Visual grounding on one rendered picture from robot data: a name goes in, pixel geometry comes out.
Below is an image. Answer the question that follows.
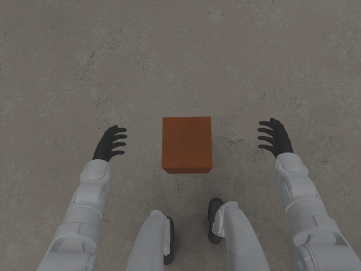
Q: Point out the left robot hand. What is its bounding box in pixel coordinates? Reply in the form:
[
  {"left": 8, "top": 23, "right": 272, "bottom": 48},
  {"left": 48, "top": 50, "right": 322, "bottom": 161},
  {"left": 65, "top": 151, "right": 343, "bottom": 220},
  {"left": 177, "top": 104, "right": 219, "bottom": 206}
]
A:
[{"left": 93, "top": 125, "right": 127, "bottom": 162}]

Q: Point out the robot left upper arm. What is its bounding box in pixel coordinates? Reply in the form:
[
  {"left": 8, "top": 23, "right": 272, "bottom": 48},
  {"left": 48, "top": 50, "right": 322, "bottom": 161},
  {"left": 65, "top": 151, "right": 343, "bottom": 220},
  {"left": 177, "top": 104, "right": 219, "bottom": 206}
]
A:
[{"left": 39, "top": 251, "right": 98, "bottom": 271}]

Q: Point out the carton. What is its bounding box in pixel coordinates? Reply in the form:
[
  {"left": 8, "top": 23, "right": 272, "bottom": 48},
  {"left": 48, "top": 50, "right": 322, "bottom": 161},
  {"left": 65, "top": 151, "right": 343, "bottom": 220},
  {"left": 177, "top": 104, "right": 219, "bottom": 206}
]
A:
[{"left": 162, "top": 117, "right": 213, "bottom": 173}]

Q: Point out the robot left forearm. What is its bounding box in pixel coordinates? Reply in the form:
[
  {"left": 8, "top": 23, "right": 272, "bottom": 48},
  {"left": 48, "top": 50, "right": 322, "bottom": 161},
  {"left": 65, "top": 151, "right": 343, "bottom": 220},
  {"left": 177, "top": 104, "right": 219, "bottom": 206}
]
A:
[{"left": 36, "top": 159, "right": 111, "bottom": 271}]

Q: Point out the left robot thigh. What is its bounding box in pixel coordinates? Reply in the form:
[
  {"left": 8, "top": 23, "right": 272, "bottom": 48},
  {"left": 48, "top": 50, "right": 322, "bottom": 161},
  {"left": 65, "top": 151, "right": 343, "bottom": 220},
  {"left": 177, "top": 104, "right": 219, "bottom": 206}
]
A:
[{"left": 125, "top": 215, "right": 170, "bottom": 271}]

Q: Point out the right robot hand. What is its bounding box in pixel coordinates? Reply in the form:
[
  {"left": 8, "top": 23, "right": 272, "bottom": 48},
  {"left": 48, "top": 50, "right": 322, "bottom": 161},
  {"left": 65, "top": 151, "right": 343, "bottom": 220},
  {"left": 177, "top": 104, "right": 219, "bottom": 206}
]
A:
[{"left": 257, "top": 118, "right": 294, "bottom": 159}]

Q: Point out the robot left shin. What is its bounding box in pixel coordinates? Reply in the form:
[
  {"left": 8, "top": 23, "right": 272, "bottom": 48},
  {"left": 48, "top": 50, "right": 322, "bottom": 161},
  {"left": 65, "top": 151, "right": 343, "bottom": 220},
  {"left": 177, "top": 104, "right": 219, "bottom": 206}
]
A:
[{"left": 150, "top": 210, "right": 170, "bottom": 255}]

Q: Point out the robot right upper arm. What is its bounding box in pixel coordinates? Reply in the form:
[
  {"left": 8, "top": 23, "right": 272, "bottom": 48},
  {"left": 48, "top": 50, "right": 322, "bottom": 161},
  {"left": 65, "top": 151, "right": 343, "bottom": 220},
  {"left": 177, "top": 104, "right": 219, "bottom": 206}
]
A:
[{"left": 293, "top": 243, "right": 361, "bottom": 271}]

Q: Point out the robot right forearm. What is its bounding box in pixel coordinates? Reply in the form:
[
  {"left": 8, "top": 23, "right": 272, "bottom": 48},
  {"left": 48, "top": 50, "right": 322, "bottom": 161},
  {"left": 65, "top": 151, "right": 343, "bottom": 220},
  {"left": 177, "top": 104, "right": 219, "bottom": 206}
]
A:
[{"left": 274, "top": 152, "right": 361, "bottom": 263}]

